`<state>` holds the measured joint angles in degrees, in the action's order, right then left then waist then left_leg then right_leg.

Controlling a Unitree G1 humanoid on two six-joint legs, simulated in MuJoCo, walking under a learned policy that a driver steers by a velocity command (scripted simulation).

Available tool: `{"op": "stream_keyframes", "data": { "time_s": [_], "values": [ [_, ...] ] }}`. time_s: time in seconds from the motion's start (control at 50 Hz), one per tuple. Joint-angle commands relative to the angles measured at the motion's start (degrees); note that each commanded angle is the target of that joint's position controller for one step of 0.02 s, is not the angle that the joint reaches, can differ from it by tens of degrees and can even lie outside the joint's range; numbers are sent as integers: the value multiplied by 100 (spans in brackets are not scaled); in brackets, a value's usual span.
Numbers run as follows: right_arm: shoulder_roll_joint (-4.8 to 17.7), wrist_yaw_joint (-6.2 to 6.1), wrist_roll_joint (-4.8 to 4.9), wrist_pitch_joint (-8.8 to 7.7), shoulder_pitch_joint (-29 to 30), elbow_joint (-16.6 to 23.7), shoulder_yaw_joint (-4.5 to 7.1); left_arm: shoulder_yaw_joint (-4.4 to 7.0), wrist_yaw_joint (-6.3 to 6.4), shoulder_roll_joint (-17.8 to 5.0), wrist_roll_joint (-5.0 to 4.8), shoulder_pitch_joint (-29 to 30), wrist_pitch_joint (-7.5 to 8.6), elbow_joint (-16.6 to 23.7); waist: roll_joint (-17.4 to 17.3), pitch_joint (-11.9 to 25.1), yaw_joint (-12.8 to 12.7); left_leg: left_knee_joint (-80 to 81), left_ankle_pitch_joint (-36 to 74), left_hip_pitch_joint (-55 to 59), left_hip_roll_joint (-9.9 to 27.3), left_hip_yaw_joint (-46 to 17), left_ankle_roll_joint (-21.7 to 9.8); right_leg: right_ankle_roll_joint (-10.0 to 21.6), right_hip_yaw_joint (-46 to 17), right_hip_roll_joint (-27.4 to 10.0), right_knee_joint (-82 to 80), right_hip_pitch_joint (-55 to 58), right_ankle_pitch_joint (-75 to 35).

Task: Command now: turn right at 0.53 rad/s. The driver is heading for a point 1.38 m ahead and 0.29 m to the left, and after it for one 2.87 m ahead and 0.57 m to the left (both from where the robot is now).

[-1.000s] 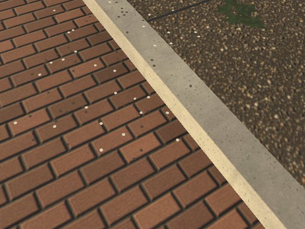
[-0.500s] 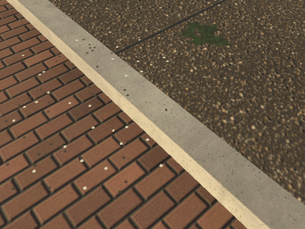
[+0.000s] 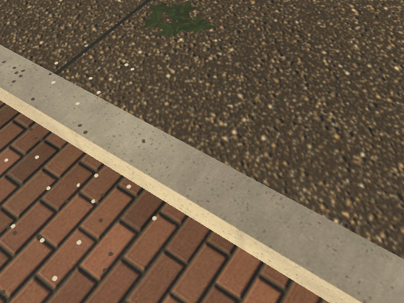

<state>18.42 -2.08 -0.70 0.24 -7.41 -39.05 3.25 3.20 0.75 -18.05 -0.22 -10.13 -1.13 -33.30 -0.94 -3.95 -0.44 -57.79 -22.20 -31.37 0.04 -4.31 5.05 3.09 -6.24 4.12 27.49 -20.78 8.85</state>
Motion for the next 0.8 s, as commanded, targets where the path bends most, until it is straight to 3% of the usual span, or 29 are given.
{"op": "stream_keyframes", "data": {
  "time_s": [0.02,0.1,0.14,0.16,0.18,0.2,0.22,0.24,0.26,0.32,0.44,0.52,0.54,0.56,0.58,0.6,0.62,0.64,0.66,0.68,0.7,0.72,0.76,0.8],
  "values": [
    [325,2,16,-60,-221,276,87,300,121,-939,-7,232,57,389,805,1084,118,659,285,333,-88,-57,63,991,-1419,-1203,-726,704,-877],
    [346,83,68,-81,-106,322,87,251,86,-839,54,179,10,314,1010,1070,-32,1376,261,852,-34,21,-9,959,-1647,-1308,-618,589,-459],
    [261,144,69,-120,-146,322,65,135,54,-595,81,202,8,247,1005,1085,-24,2023,416,1316,62,97,-115,882,-1640,-1327,-456,582,-501],
    [102,189,45,-155,-277,276,26,35,41,-377,82,282,17,199,938,1077,123,2818,939,1868,88,167,-208,735,-1492,-1219,-363,415,-371],
    [11,224,-30,-184,-224,288,-19,-67,21,-107,120,-24,53,28,782,1006,97,3549,1533,2330,165,66,-316,442,-1289,-1012,-346,272,28],
    [345,216,-108,-200,-143,384,21,-95,9,-33,245,-374,110,-87,175,949,-149,3656,2428,2615,768,-646,-557,88,-885,-649,105,59,735],
    [528,208,-170,-200,299,421,15,-59,3,-87,269,-762,162,-120,-703,770,-678,3669,2197,1865,1093,-1089,-1096,-224,-316,-271,19,381,1167],
    [328,231,-88,-203,431,492,3,-7,32,-346,303,-442,181,-141,-758,612,-454,3868,1152,1286,975,-1152,-1254,-411,-231,-347,-69,890,862],
    [314,249,-50,-212,320,472,2,61,54,-509,248,-95,180,-123,-698,433,-246,3903,628,1184,762,-1055,-1104,-430,-179,-295,20,931,674],
    [634,208,65,-235,111,484,100,96,134,-431,185,111,155,-41,-853,311,-121,3802,1008,1305,730,-1281,-1028,-386,-21,-285,181,745,464],
    [697,85,142,-19,-40,790,225,172,102,-244,101,36,265,-89,-617,704,31,3273,2301,1770,715,-1815,-1349,-417,295,-219,471,518,409],
    [656,91,181,89,81,1044,274,303,48,-408,89,-142,274,-158,-13,820,3,2682,2068,1192,263,-1533,-1082,-142,112,-564,173,1044,-105],
    [591,105,190,95,80,1097,263,347,51,-535,101,-214,258,-178,390,806,8,2258,1709,838,16,-1182,-883,89,-215,-903,-92,1261,-332],
    [502,124,186,104,7,1113,244,387,66,-680,133,-326,240,-202,899,770,-7,1620,1057,350,-309,-683,-638,525,-823,-1538,-404,1528,-872],
    [485,152,157,112,-82,1113,259,389,95,-740,153,-291,245,-179,1461,806,-19,650,-660,-48,-457,-201,-445,1135,-1527,-2401,-637,1662,-1745],
    [689,179,134,118,-67,1106,349,345,133,-669,151,-310,266,-113,1232,824,-106,-665,-1546,-379,-229,-145,-291,1550,-1811,-2919,-688,1657,-2456],
    [730,211,167,146,-130,1040,394,312,169,-620,119,-157,272,-62,711,787,-14,-1183,-1410,-454,-51,-224,-225,1489,-1505,-2838,-617,1564,-2538],
    [577,227,205,194,-178,997,349,316,183,-652,65,88,257,-58,524,649,100,-917,-1086,-448,117,-183,-184,1202,-976,-2511,-597,1471,-2251],
    [420,240,209,227,-57,1018,275,351,194,-768,35,76,237,-96,559,619,5,-548,-659,-488,214,6,-171,1012,-644,-2290,-753,1508,-1569],
    [302,427,-156,325,-301,834,183,230,104,-564,314,-213,131,-180,717,657,-90,-14,-513,90,29,395,-354,779,-45,-1930,-839,1385,-1049],
    [202,394,251,269,174,1086,178,400,141,-942,35,-71,131,-165,902,521,-220,263,-343,98,188,497,-300,821,-27,-1878,-1069,1121,-14],
    [233,412,315,239,296,1177,137,400,150,-994,-39,-69,136,-158,989,516,-256,632,-408,277,213,549,-355,802,-20,-1910,-1195,1100,669],
    [347,414,265,180,158,1160,159,408,107,-1029,-83,-54,190,-185,1020,567,-214,1454,-371,821,167,698,-488,749,83,-1980,-1280,966,1249],
    [388,392,209,129,-432,909,212,396,27,-1004,-163,21,229,-271,826,617,97,2500,312,1726,-48,1037,-669,599,368,-1940,-953,638,1575]
  ]
}}
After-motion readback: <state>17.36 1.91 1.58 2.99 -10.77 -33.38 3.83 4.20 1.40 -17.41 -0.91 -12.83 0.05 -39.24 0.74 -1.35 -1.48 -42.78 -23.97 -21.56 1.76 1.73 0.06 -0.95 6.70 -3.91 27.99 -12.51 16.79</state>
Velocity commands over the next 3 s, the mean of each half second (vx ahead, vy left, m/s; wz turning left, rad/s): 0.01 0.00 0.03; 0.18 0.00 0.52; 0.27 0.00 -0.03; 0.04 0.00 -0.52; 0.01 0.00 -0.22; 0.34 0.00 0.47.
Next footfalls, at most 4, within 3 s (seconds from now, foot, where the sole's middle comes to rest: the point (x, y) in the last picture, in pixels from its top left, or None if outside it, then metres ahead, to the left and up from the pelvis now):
0.20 left None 0.09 0.15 -0.78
0.84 left None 0.05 0.17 -0.78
1.30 right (187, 298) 0.43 0.12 -0.78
1.70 left None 0.37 0.30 -0.78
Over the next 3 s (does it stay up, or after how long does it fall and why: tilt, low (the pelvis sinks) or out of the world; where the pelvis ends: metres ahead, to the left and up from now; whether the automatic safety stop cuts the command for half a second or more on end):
stays up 0.41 0.25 0.01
